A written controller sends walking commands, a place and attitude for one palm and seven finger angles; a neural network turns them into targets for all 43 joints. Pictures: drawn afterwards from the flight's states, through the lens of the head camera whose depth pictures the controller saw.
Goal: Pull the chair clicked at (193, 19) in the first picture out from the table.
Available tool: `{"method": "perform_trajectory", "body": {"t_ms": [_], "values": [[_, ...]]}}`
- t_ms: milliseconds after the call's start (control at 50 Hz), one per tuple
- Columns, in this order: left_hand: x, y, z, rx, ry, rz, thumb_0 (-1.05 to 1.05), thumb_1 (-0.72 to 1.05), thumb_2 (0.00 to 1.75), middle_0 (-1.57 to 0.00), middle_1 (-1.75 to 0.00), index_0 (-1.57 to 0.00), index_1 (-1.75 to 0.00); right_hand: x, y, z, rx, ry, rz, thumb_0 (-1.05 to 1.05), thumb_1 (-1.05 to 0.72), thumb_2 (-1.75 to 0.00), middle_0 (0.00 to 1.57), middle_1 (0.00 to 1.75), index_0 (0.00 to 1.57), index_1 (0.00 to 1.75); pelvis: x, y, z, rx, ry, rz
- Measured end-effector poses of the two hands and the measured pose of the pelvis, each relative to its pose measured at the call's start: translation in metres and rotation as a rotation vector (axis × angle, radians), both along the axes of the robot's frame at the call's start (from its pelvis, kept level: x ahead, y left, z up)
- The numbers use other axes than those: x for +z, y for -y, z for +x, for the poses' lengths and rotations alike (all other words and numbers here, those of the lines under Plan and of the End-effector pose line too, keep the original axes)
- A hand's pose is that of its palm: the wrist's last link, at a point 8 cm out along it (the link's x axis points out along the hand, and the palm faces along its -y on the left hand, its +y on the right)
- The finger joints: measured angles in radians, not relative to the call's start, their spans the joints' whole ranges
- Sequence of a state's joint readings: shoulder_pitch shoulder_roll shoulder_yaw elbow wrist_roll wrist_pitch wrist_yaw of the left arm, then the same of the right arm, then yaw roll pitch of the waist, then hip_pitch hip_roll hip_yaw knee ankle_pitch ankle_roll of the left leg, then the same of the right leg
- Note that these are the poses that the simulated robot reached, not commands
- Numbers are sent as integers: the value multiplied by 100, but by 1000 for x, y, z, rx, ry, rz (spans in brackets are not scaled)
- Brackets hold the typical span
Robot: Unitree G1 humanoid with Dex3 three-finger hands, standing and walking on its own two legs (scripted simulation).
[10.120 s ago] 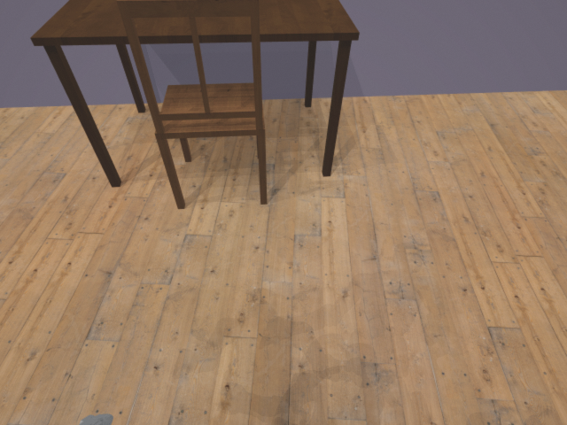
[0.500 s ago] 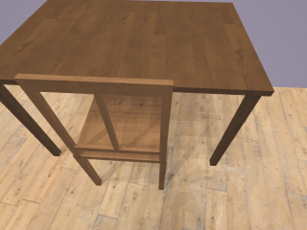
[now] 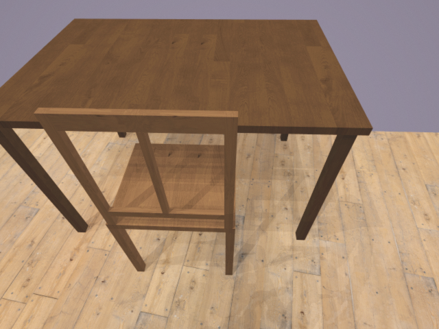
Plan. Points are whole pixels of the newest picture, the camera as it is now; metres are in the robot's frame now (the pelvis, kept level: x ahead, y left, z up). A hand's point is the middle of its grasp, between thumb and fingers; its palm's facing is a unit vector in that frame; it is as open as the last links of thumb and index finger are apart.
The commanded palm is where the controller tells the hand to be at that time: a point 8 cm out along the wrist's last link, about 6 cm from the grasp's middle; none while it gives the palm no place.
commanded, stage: come to a stop and stand still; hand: left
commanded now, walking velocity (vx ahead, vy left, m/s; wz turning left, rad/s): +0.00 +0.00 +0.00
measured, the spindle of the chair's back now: (155, 177) +0.49 +0.20 -0.08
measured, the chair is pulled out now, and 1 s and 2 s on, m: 0.00 0.00 0.00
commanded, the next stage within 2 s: look again from close up in 0.02 s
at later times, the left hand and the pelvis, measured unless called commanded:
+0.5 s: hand out of the picture +0.01 +0.17 -0.17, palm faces +0.04 -0.98 -0.18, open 7.3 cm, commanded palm none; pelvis +0.02 +0.00 +0.00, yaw +0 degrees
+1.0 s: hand out of the picture +0.02 +0.17 -0.17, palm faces +0.04 -0.98 -0.19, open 7.3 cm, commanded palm none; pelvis +0.03 +0.00 +0.00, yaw +0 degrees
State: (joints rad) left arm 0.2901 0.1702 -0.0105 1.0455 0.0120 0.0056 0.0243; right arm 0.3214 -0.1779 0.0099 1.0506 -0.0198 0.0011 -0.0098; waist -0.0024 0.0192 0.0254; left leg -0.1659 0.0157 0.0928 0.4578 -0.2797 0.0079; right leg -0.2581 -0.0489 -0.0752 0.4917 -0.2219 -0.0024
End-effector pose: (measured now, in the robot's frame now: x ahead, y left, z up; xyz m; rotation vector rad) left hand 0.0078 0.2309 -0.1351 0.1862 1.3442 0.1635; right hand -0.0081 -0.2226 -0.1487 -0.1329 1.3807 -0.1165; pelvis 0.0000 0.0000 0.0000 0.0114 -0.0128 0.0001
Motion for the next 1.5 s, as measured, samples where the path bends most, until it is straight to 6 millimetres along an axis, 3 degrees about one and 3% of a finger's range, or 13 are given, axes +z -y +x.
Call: {"method": "perform_trajectory", "body": {"t_ms": [100,200,440,640,1080,1100,1140,1200,1260,1300,1340,1400,1500], "values": [[-2,4,-12,14,-50,-13,1,91,89,-20,-30,-20,-30,0,-7,-25,-15,-87,12,1,-92,-90,20,30,19,30,1,0,4,4,-2,-1],[-5,11,-15,23,-75,-30,1,91,89,-20,-30,-20,-30,0,-15,-31,-25,-123,22,1,-91,-90,20,30,19,30,1,-1,8,5,2,-2],[-9,18,-5,33,-75,-47,2,92,89,-20,-30,-20,-30,-1,-24,9,-16,-49,29,1,-91,-90,20,30,19,30,1,-2,19,3,4,-5],[-9,14,3,41,-60,-43,1,92,89,-20,-30,-20,-30,1,-14,28,-2,-24,-6,2,-92,-90,20,30,19,30,2,-4,26,7,7,-6],[-8,12,6,38,-58,-34,1,91,89,-20,-30,-20,-30,0,-21,21,-7,-48,10,1,-92,-90,20,30,19,30,2,-4,27,8,3,-11],[-3,6,13,104,-16,-24,2,92,89,-20,-30,-20,-30,1,-18,22,-11,-28,-9,2,-92,-90,20,30,20,30,1,-5,26,8,3,-16],[23,-9,45,135,211,32,3,94,89,-21,-30,-21,-30,7,-8,32,-7,90,-54,3,-93,-90,20,30,20,30,0,-5,22,7,4,-10],[70,-17,102,103,566,56,4,92,88,-20,-29,-20,-30,17,8,61,35,299,-79,3,-93,-90,20,30,20,30,-4,-5,14,32,-17,-5],[104,-13,155,40,899,2,3,87,86,-19,-28,-19,-29,30,26,100,93,493,-115,3,-93,-90,20,30,20,30,-14,-3,2,47,-77,-7],[114,-4,177,-5,1097,-78,3,83,85,-19,-28,-19,-28,42,37,126,127,617,-142,3,-92,-90,20,30,20,30,-24,0,-6,35,-125,-3],[116,7,183,-69,1254,-158,2,79,83,-18,-27,-18,-28,52,46,151,165,734,-163,2,-92,-90,20,30,20,30,-38,2,-12,22,-165,0],[102,19,172,-181,1380,-217,1,72,81,-18,-26,-18,-27,59,53,184,220,874,-187,2,-91,-90,20,30,20,30,-64,7,-21,12,-218,8],[57,13,136,-134,1265,-217,1,59,76,-17,-25,-18,-25,47,41,221,273,974,-172,2,-91,-90,20,30,19,30,-98,12,-31,26,-259,0]]}}
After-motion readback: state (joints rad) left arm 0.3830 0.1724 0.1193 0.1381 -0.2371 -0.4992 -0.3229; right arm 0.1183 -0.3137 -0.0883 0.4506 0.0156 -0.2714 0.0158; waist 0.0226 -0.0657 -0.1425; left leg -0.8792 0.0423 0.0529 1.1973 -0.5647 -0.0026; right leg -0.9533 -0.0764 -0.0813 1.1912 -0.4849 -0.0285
